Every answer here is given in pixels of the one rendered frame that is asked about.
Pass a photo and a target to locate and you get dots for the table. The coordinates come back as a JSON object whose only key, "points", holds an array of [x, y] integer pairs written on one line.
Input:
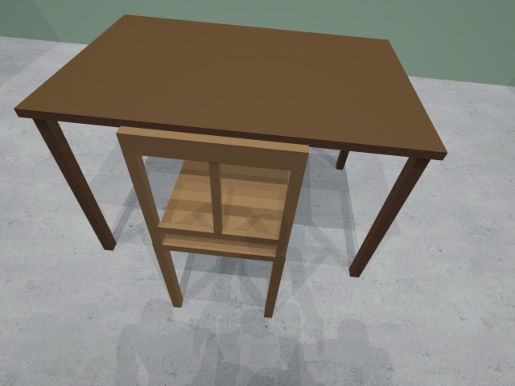
{"points": [[326, 91]]}

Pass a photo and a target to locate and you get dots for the chair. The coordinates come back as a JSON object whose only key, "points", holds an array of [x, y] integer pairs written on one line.
{"points": [[232, 198]]}

